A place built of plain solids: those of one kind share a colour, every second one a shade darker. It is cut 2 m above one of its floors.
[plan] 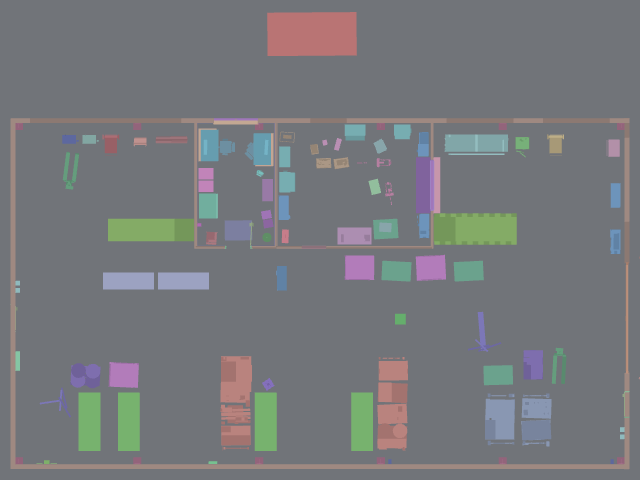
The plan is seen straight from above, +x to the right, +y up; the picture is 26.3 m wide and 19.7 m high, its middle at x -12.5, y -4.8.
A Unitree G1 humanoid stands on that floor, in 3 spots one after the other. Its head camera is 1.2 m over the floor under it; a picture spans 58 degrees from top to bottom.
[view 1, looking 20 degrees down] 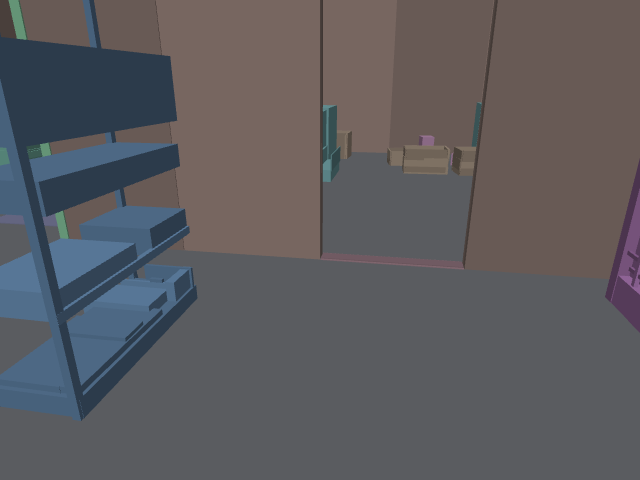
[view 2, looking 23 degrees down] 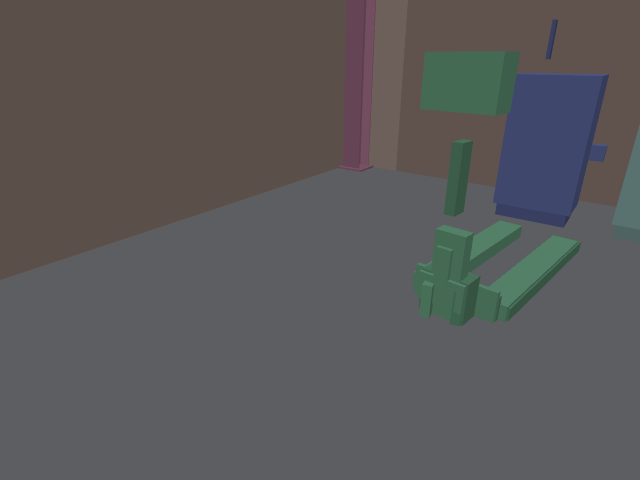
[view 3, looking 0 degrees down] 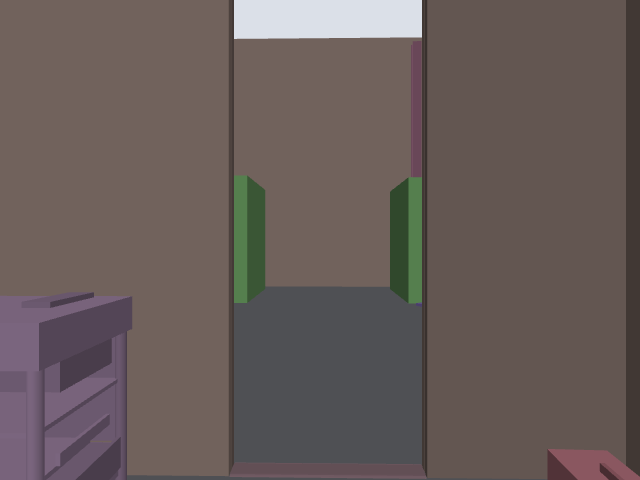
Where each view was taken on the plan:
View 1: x -12.75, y -8.00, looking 100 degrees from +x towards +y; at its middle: wall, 3.07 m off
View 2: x -22.17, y -4.39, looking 127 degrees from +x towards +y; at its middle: ground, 3.07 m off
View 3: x -12.75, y -2.85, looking -89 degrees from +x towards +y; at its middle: wall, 11.15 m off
